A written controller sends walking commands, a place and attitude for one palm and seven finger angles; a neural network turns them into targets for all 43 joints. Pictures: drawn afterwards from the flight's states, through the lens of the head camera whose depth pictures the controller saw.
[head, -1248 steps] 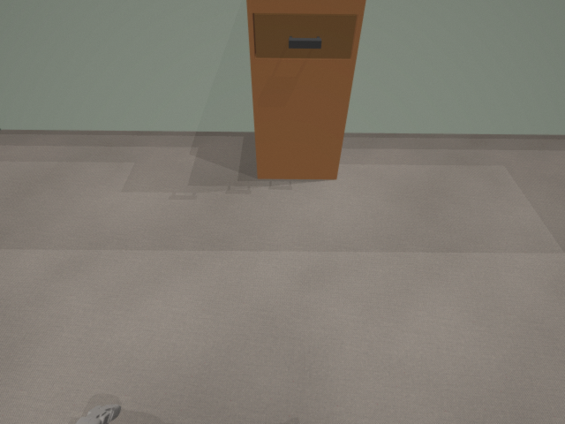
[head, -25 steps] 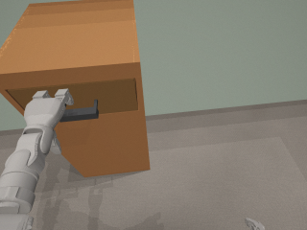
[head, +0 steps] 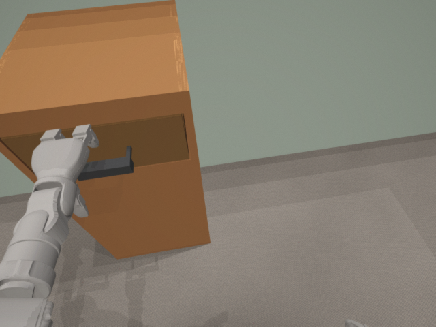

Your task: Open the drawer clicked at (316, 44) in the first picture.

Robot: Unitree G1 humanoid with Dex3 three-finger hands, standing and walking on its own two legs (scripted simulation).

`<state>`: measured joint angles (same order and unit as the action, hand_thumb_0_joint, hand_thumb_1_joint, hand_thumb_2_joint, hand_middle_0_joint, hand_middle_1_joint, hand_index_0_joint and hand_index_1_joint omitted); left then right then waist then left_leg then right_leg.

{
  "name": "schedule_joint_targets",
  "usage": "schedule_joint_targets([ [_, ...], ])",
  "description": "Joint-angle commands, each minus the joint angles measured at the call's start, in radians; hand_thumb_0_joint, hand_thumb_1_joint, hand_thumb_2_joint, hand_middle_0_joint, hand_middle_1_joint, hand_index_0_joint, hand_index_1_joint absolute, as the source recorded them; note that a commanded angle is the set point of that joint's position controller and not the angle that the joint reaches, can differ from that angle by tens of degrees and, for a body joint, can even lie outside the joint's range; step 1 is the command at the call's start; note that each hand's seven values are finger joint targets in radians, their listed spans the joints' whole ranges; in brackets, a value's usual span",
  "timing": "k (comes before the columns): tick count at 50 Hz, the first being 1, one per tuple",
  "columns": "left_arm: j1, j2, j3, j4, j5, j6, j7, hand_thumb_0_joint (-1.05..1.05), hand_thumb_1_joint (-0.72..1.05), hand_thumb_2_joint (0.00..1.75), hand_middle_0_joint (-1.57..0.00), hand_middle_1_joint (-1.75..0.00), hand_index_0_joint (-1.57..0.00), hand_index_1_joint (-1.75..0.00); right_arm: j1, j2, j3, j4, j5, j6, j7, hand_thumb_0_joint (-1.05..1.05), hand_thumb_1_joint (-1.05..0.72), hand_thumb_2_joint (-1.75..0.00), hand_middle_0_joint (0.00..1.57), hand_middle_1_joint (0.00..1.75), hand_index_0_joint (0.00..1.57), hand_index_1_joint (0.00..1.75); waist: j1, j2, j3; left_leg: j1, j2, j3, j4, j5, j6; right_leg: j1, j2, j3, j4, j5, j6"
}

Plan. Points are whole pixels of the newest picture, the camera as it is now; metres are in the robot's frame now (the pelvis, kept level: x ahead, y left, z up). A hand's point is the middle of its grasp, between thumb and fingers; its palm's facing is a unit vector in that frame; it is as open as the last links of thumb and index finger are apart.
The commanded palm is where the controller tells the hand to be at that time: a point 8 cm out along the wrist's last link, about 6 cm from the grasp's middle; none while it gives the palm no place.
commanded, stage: re-aim the fingers above the handle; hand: left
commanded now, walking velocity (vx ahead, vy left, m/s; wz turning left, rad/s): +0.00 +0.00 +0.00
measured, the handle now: (105, 160) +0.46 +0.30 -0.02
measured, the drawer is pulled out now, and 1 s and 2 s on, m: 0.00 0.00 0.00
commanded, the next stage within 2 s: lower the fingers behind the handle in 1.40 s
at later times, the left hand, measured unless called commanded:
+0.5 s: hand (66, 168) +0.39 +0.33 +0.06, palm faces +0.00 +0.01 -1.00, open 13.8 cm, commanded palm +0.35 +0.31 +0.11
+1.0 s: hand (59, 179) +0.37 +0.34 +0.04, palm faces -0.13 +0.00 -0.99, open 13.8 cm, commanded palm +0.36 +0.31 +0.11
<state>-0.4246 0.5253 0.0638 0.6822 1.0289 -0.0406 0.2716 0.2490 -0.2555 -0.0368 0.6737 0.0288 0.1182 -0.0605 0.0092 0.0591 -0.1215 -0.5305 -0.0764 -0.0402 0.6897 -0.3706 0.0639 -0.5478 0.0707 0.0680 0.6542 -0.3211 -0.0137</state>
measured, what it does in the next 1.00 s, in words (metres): stands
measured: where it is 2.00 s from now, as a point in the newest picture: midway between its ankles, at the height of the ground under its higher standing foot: outside the picture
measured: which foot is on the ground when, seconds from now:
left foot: down 0.00-1.00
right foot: down 0.00-1.00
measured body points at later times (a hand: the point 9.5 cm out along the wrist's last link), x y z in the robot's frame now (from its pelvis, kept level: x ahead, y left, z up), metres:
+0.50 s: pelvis +0.01 +0.00 +0.00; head +0.07 -0.02 +0.45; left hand +0.38 +0.32 +0.11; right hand +0.12 -0.26 -0.13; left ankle -0.03 +0.08 -0.72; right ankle -0.01 -0.12 -0.72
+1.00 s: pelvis +0.01 +0.00 +0.00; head +0.06 -0.02 +0.45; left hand +0.37 +0.34 +0.10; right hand +0.12 -0.25 -0.13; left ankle -0.03 +0.08 -0.72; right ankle -0.01 -0.12 -0.72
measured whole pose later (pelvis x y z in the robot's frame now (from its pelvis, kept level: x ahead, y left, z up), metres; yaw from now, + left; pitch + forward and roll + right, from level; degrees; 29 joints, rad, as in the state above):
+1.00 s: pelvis +0.01 +0.00 +0.00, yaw +0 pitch +13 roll -1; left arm -0.45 0.57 0.02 0.76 0.99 0.07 0.16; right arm 0.24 -0.26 -0.02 0.66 0.04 0.14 -0.06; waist 0.02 0.07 -0.13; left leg -0.52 -0.08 -0.05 0.67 -0.37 0.07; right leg -0.53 0.07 0.06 0.63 -0.32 -0.01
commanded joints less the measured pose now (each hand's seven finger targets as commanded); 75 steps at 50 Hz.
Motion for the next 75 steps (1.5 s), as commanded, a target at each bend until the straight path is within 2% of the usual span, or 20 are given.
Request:
schedule_joint_targets([
  [1,-0.328,0.287,0.065,-0.139,-0.008,0.049,0.008,0.0,-0.5,0.3,-0.3,-1.2,-0.3,-1.2,-0.011,-0.146,-0.051,-0.114,0.008,-0.038,-0.012,0.0,-0.9,-0.9,0.2,0.3,0.2,0.3,0.002,-0.022,-0.305,0.144,0.039,0.005,-0.086,0.398,-0.034,0.213,-0.016,-0.06,-0.058,0.288,-0.038],
  [7,-0.396,0.187,-0.042,-0.253,-0.035,-0.018,-0.061,0.0,-0.5,0.3,-0.3,-1.2,-0.3,-1.2,0.003,-0.144,-0.06,-0.122,0.003,-0.052,-0.022,0.0,-0.9,-0.9,0.2,0.3,0.2,0.3,-0.041,0.003,-0.312,0.259,0.05,-0.025,-0.06,0.487,-0.036,0.135,-0.015,-0.065,-0.072,0.273,-0.034],
  [12,-0.461,0.298,0.064,-0.218,-0.002,-0.059,-0.021,0.0,-0.5,0.3,-0.3,-1.2,-0.3,-1.2,0.014,-0.144,-0.052,-0.098,-0.007,-0.045,-0.025,0.0,-0.9,-0.9,0.2,0.3,0.2,0.3,-0.018,0.029,-0.261,0.201,0.042,-0.028,-0.062,0.43,-0.048,0.104,-0.011,-0.075,-0.052,0.231,-0.047],
  [17,-0.415,0.422,0.197,-0.182,0.009,-0.029,0.051,0.0,-0.5,0.3,-0.3,-1.2,-0.3,-1.2,-0.007,-0.138,-0.046,-0.096,-0.018,-0.033,-0.015,0.0,-0.9,-0.9,0.2,0.3,0.2,0.3,0.049,0.055,-0.377,0.162,0.031,-0.011,-0.054,0.489,-0.062,0.206,-0.011,-0.061,-0.013,0.308,-0.053],
  [18,-0.388,0.392,0.172,-0.18,0.01,-0.017,0.054,0.0,-0.5,0.3,-0.3,-1.2,-0.3,-1.2,-0.009,-0.127,-0.046,-0.104,-0.016,-0.033,-0.011,0.0,-0.9,-0.9,0.2,0.3,0.2,0.3,0.052,0.075,-0.4,0.169,0.032,-0.007,-0.051,0.528,-0.065,0.222,-0.013,-0.061,-0.007,0.347,-0.051],
  [25,-0.218,0.246,0.039,-0.099,-0.043,0.064,-0.059,0.0,-0.5,0.3,-0.3,-1.2,-0.3,-1.2,-0.006,-0.161,-0.053,-0.122,0.01,-0.024,-0.005,0.0,-0.9,-0.9,0.2,0.3,0.2,0.3,-0.007,-0.125,-0.294,0.118,0.044,0.017,-0.065,0.476,-0.027,0.257,-0.018,-0.054,-0.061,0.419,-0.024],
  [27,-0.278,0.219,-0.004,-0.157,-0.05,0.038,-0.097,0.0,-0.5,0.3,-0.3,-1.2,-0.3,-1.2,-0.006,-0.164,-0.054,-0.131,0.012,-0.027,-0.015,0.0,-0.9,-0.9,0.2,0.3,0.2,0.3,-0.034,-0.115,-0.276,0.145,0.045,0.007,-0.068,0.453,-0.019,0.23,-0.022,-0.054,-0.075,0.382,-0.025],
  [30,-0.392,0.219,-0.023,-0.315,-0.044,-0.046,-0.102,0.0,-0.5,0.3,-0.3,-1.2,-0.3,-1.2,0.005,-0.147,-0.06,-0.128,-0.001,-0.036,-0.024,0.0,-0.9,-0.9,0.2,0.3,0.2,0.3,-0.042,0.016,-0.327,0.257,0.045,-0.016,-0.04,0.537,-0.026,0.152,-0.018,-0.057,-0.061,0.342,-0.028],
  [35,-0.443,0.356,0.141,-0.357,-0.004,-0.132,0.006,0.0,-0.5,0.3,-0.3,-1.2,-0.3,-1.2,0.023,-0.132,-0.062,-0.094,-0.019,-0.041,-0.029,0.0,-0.9,-0.9,0.2,0.3,0.2,0.3,-0.01,0.12,-0.347,0.268,0.049,-0.037,-0.015,0.588,-0.068,0.08,-0.008,-0.075,-0.01,0.289,-0.045],
  [37,-0.405,0.434,0.228,-0.32,-0.001,-0.103,0.056,0.0,-0.5,0.3,-0.3,-1.2,-0.3,-1.2,0.01,-0.137,-0.058,-0.079,-0.029,-0.036,-0.019,0.0,-0.9,-0.9,0.2,0.3,0.2,0.3,0.033,0.125,-0.376,0.226,0.042,-0.028,-0.016,0.593,-0.075,0.129,-0.006,-0.07,0.004,0.314,-0.053],
  [40,-0.324,0.377,0.194,-0.192,-0.01,-0.007,0.09,0.0,-0.5,0.3,-0.3,-1.2,-0.3,-1.2,-0.02,-0.124,-0.048,-0.087,-0.017,-0.024,-0.002,0.0,-0.9,-0.9,0.2,0.3,0.2,0.3,0.054,0.056,-0.344,0.131,0.031,-0.005,-0.04,0.513,-0.073,0.189,-0.007,-0.072,0.003,0.335,-0.05],
  [46,-0.247,0.26,0.02,-0.033,-0.032,0.125,-0.058,0.0,-0.5,0.3,-0.3,-1.2,-0.3,-1.2,-0.014,-0.16,-0.043,-0.12,0.012,-0.005,-0.005,0.0,-0.9,-0.9,0.2,0.3,0.2,0.3,0.006,-0.108,-0.312,0.097,0.04,0.02,-0.086,0.423,-0.036,0.275,-0.02,-0.061,-0.059,0.364,-0.031],
  [48,-0.31,0.188,-0.058,-0.102,-0.047,0.089,-0.118,0.0,-0.5,0.3,-0.3,-1.2,-0.3,-1.2,-0.007,-0.167,-0.051,-0.133,0.015,-0.015,-0.015,0.0,-0.9,-0.9,0.2,0.3,0.2,0.3,-0.037,-0.119,-0.302,0.156,0.047,0.007,-0.073,0.429,-0.02,0.227,-0.022,-0.059,-0.076,0.354,-0.024],
  [52,-0.472,0.203,-0.05,-0.349,-0.064,-0.076,-0.142,0.0,-0.5,0.3,-0.3,-1.2,-0.3,-1.2,0.008,-0.147,-0.057,-0.135,-0.009,-0.036,-0.035,0.0,-0.9,-0.9,0.2,0.3,0.2,0.3,-0.062,-0.011,-0.316,0.274,0.048,-0.028,-0.04,0.502,-0.021,0.128,-0.018,-0.058,-0.072,0.296,-0.028],
  [56,-0.464,0.338,0.124,-0.383,-0.004,-0.164,-0.02,0.0,-0.5,0.3,-0.3,-1.2,-0.3,-1.2,0.025,-0.126,-0.06,-0.102,-0.023,-0.04,-0.034,0.0,-0.9,-0.9,0.2,0.3,0.2,0.3,-0.008,0.151,-0.349,0.296,0.053,-0.047,-0.013,0.62,-0.076,0.047,-0.009,-0.076,-0.006,0.275,-0.047],
  [59,-0.441,0.419,0.228,-0.265,0.015,-0.105,0.088,0.0,-0.5,0.3,-0.3,-1.2,-0.3,-1.2,0.004,-0.124,-0.049,-0.077,-0.03,-0.031,-0.013,0.0,-0.9,-0.9,0.2,0.3,0.2,0.3,0.039,0.122,-0.318,0.175,0.038,-0.037,-0.023,0.509,-0.086,0.083,-0.003,-0.086,0.019,0.242,-0.058],
  [62,-0.352,0.401,0.216,-0.142,-0.004,0.011,0.129,0.0,-0.5,0.3,-0.3,-1.2,-0.3,-1.2,-0.029,-0.124,-0.041,-0.084,-0.025,-0.019,0.004,0.0,-0.9,-0.9,0.2,0.3,0.2,0.3,0.068,0.043,-0.364,0.1,0.023,-0.001,-0.048,0.451,-0.075,0.205,-0.006,-0.07,0.006,0.292,-0.053],
  [67,-0.261,0.235,0.01,0.02,-0.035,0.156,-0.018,0.0,-0.5,0.3,-0.3,-1.2,-0.3,-1.2,-0.015,-0.156,-0.044,-0.109,0.01,-0.004,0.0,0.0,-0.9,-0.9,0.2,0.3,0.2,0.3,0.004,-0.109,-0.341,0.087,0.04,0.023,-0.087,0.401,-0.041,0.279,-0.017,-0.057,-0.056,0.345,-0.031],
  [72,-0.392,0.128,-0.12,-0.249,-0.082,0.015,-0.172,0.0,-0.5,0.3,-0.3,-1.2,-0.3,-1.2,-0.009,-0.157,-0.053,-0.144,0.006,-0.03,-0.03,0.0,-0.9,-0.9,0.2,0.3,0.2,0.3,-0.076,-0.105,-0.29,0.221,0.046,-0.01,-0.059,0.437,-0.005,0.188,-0.024,-0.054,-0.096,0.332,-0.018],
  [75,-0.453,0.248,0.005,-0.365,-0.058,-0.12,-0.134,0.0,-0.5,0.3,-0.3,-1.2,-0.3,-1.2,0.011,-0.137,-0.055,-0.123,-0.013,-0.039,-0.042,0.0,-0.9,-0.9,0.2,0.3,0.2,0.3,-0.043,0.023,-0.304,0.271,0.043,-0.032,-0.04,0.495,-0.028,0.11,-0.017,-0.056,-0.06,0.286,-0.032],
])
